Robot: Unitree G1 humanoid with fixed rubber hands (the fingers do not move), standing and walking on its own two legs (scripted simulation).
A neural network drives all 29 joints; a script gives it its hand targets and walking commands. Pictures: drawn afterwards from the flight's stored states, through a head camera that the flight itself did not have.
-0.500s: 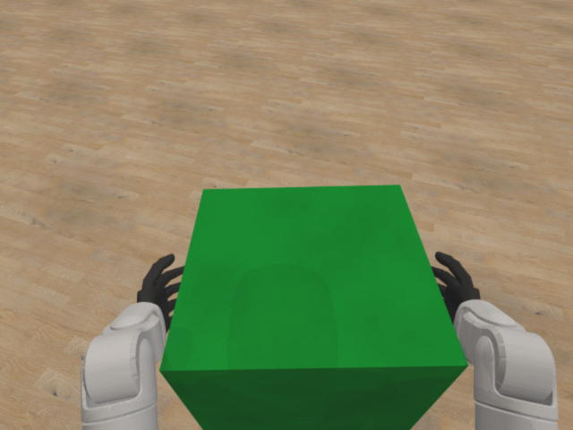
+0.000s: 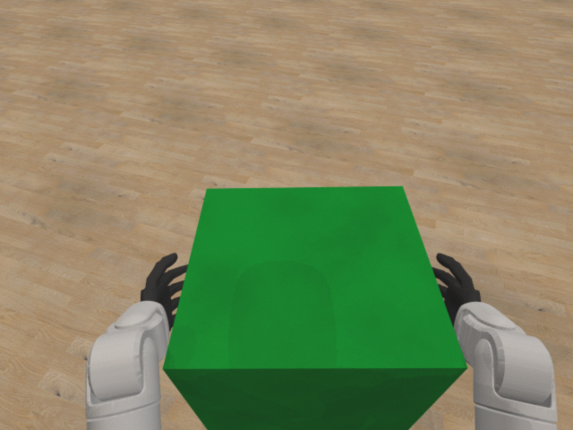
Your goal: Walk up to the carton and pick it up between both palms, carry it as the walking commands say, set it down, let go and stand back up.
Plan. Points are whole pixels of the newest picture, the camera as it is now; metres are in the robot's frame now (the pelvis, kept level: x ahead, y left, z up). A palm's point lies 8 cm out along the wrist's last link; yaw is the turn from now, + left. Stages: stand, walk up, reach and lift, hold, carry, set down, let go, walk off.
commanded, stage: carry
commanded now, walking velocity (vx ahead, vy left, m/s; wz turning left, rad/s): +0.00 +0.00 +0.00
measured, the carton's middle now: (305, 315) +0.29 +0.00 -0.01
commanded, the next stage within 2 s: hold in 0.28 s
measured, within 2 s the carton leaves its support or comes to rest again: neither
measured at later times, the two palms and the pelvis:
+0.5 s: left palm (153, 314) +0.26 +0.21 +0.04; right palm (428, 303) +0.28 -0.18 +0.03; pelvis +0.00 +0.00 +0.01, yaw -2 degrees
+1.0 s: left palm (168, 300) +0.32 +0.22 -0.02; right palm (406, 289) +0.33 -0.17 -0.02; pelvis +0.03 +0.01 +0.01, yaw +0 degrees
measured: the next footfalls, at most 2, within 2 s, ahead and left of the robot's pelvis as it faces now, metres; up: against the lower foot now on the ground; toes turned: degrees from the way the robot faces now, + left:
none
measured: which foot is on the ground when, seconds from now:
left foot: down 0.00-1.00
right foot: down 0.00-1.00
